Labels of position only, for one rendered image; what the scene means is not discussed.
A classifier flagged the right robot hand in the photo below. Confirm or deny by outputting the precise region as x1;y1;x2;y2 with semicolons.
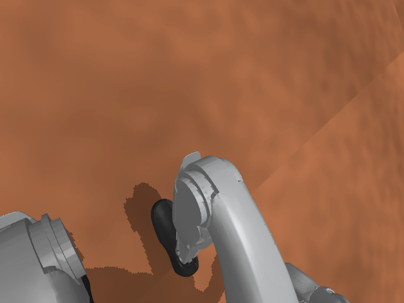
285;263;320;303

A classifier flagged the left robot foot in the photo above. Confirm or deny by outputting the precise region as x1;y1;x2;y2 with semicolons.
81;275;94;303

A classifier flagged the right robot foot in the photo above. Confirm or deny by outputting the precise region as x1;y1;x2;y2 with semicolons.
151;199;199;277

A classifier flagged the right robot arm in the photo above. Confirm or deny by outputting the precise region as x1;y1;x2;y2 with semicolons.
309;287;350;303

